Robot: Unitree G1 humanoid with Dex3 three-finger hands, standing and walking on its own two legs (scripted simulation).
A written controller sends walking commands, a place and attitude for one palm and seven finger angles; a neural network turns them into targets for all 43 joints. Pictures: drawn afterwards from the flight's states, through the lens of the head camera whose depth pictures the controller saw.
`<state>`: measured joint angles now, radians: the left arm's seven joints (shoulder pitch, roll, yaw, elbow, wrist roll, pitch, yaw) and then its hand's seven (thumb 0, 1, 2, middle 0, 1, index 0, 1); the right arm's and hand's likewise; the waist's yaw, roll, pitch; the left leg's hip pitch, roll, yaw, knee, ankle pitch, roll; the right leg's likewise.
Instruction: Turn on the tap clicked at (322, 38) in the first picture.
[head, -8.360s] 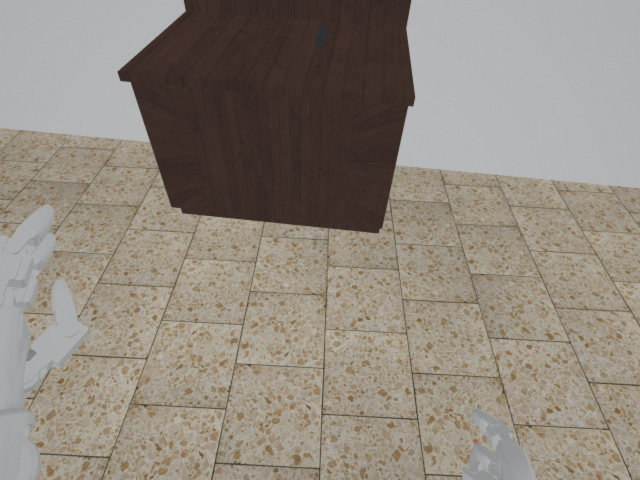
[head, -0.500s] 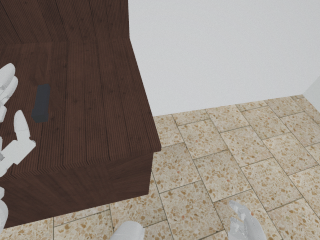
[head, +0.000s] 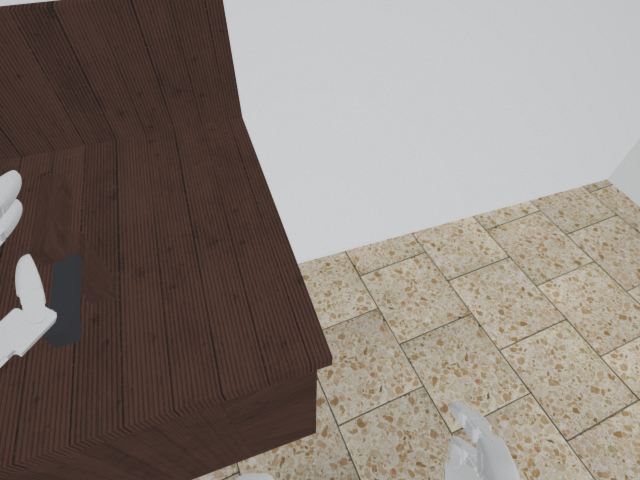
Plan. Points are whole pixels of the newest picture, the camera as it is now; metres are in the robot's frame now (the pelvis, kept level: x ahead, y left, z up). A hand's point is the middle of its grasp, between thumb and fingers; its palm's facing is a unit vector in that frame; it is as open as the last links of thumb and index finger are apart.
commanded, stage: come to a stop and stand still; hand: left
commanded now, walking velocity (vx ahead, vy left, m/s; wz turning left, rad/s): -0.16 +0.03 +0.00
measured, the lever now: (63, 330) +0.26 +0.33 +0.05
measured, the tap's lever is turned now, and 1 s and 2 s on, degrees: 0 0 0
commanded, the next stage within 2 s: look again from close up in 1.44 s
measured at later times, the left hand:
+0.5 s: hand out of the picture +0.21 +0.30 +0.23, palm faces +0.55 -0.72 -0.42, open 7.4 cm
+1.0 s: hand (12, 307) +0.22 +0.28 +0.18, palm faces +0.38 -0.81 -0.44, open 7.4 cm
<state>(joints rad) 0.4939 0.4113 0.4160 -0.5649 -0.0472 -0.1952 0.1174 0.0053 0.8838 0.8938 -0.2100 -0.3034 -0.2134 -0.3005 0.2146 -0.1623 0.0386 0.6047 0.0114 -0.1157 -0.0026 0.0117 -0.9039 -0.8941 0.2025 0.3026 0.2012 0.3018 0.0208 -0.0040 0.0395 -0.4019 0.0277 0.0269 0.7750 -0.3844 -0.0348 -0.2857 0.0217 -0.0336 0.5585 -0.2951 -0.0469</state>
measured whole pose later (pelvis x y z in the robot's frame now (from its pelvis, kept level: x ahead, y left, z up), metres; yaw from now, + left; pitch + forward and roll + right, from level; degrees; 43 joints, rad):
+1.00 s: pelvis +0.00 +0.03 +0.01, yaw +1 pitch +1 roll -1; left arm 0.47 0.40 0.40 -0.50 -0.04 -0.23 0.11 0.01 0.89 0.89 -0.20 -0.30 -0.21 -0.30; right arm 0.18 -0.21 0.01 0.60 0.01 -0.14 -0.02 0.01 -0.91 -0.89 0.20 0.30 0.20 0.30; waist 0.00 0.00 0.04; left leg -0.23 -0.01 0.04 0.45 -0.24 0.04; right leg -0.20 0.00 -0.03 0.39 -0.20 0.01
